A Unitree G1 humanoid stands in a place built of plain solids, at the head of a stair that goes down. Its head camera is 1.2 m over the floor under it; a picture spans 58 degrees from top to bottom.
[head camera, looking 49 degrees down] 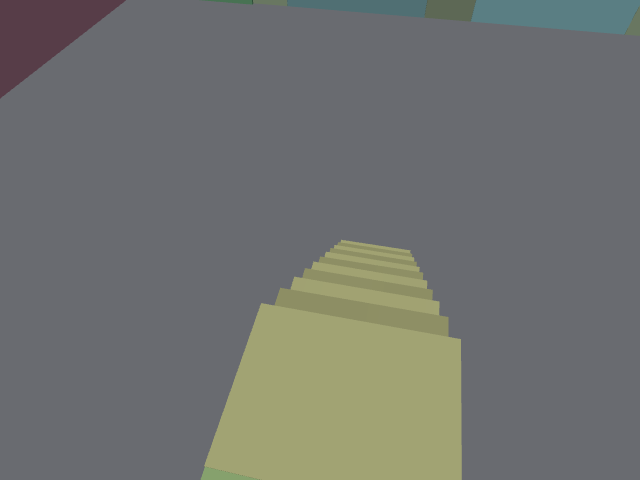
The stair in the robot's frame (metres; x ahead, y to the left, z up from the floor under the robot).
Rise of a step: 0.18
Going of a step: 0.19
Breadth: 0.64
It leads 12 degrees to the right of straight ahead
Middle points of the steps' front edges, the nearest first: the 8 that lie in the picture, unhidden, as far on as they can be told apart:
0.70 -0.12 0.00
0.89 -0.16 -0.18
1.07 -0.20 -0.36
1.26 -0.24 -0.54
1.45 -0.27 -0.72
1.63 -0.31 -0.91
1.82 -0.35 -1.09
2.00 -0.39 -1.27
